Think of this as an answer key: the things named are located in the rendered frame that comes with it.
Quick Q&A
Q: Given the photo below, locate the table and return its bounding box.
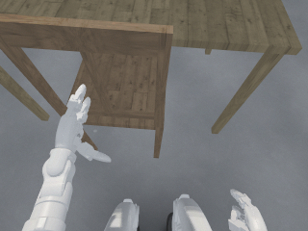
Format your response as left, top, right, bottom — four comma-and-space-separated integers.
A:
0, 0, 302, 134

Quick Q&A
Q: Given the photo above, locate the chair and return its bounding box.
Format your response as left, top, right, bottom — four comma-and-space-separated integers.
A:
0, 13, 173, 159

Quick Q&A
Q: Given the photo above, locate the right robot thigh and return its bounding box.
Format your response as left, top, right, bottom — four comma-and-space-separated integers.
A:
172, 197, 213, 231

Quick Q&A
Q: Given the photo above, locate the left robot forearm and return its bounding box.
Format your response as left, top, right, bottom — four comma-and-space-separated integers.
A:
22, 147, 77, 231

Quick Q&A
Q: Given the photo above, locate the robot thigh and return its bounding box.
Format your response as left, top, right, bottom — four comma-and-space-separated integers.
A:
104, 202, 140, 231
172, 197, 213, 231

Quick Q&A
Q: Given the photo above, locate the left robot thigh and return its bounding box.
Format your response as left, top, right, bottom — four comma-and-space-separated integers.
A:
104, 202, 140, 231

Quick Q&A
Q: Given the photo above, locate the robot left hand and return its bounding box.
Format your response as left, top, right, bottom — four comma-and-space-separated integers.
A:
55, 84, 112, 163

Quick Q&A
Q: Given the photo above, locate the robot right hand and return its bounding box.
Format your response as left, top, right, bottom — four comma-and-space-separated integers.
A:
228, 189, 268, 231

